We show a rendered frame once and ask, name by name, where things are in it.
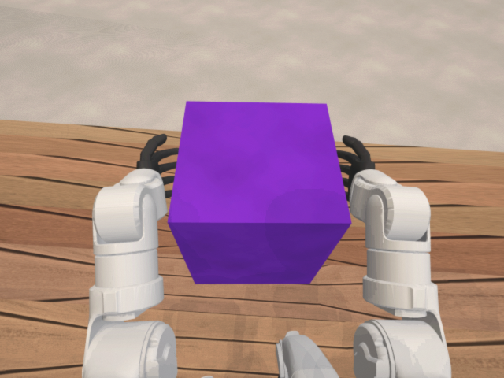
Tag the robot right upper arm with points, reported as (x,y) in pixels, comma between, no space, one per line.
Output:
(399,349)

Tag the robot left upper arm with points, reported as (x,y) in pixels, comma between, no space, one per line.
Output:
(138,349)

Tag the right robot thigh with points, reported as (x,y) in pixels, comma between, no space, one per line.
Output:
(299,357)

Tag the right robot hand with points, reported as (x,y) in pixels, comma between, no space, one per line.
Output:
(359,161)

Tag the robot left forearm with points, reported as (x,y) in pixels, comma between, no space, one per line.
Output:
(125,241)

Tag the carton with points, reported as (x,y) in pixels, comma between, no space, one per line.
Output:
(258,194)

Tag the left robot hand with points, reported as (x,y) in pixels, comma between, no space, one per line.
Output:
(149,159)

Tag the robot right forearm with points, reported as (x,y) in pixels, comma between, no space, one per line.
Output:
(397,235)

